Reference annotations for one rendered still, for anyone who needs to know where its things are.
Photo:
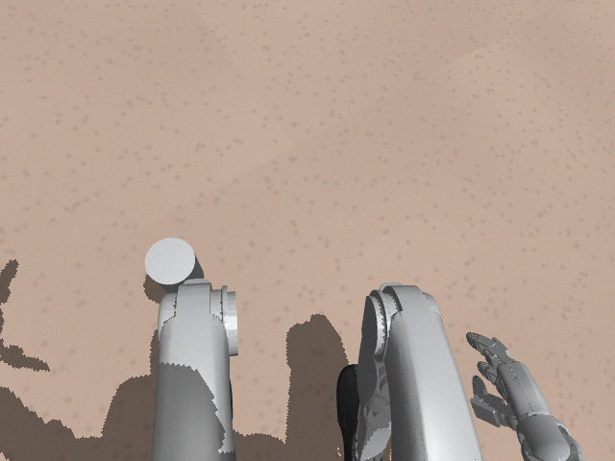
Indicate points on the right robot arm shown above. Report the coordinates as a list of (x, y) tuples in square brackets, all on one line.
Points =
[(546, 438)]

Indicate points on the right robot hand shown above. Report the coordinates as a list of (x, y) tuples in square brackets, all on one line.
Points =
[(513, 381)]

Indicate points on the right robot foot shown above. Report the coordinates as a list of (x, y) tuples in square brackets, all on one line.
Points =
[(347, 401)]

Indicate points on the can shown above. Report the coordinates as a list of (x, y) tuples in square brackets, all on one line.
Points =
[(170, 262)]

